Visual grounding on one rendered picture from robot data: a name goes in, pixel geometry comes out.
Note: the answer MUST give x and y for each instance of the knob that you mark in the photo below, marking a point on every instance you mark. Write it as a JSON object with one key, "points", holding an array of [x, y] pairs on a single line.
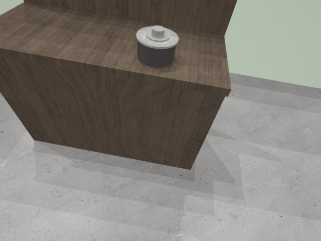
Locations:
{"points": [[158, 30]]}

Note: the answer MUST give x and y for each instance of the table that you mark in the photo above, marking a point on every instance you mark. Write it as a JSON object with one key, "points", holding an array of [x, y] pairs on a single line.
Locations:
{"points": [[69, 70]]}

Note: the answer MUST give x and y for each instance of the pot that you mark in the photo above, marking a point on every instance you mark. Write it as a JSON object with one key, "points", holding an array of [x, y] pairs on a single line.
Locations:
{"points": [[155, 57]]}

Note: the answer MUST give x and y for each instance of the lid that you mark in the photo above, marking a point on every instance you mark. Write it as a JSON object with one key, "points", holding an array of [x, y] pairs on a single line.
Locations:
{"points": [[168, 40]]}

